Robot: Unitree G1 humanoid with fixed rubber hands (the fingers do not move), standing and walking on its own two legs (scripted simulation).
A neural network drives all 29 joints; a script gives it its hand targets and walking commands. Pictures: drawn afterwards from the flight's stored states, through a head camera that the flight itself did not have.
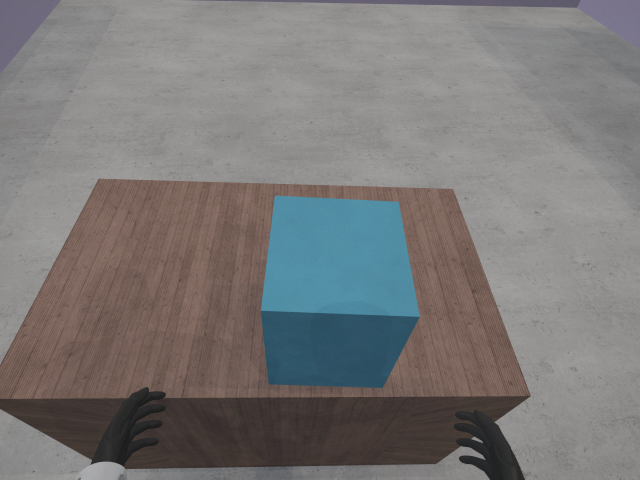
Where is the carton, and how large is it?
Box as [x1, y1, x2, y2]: [261, 196, 419, 387]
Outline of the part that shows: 275,196 261,305 268,382 272,384 382,387 419,316 398,202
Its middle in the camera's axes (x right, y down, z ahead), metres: +0.02 +0.09 +0.64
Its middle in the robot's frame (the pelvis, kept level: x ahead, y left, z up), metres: +0.41 -0.01 -0.08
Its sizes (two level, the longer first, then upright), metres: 0.210 0.200 0.250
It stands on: a pedestal, 0.58 m high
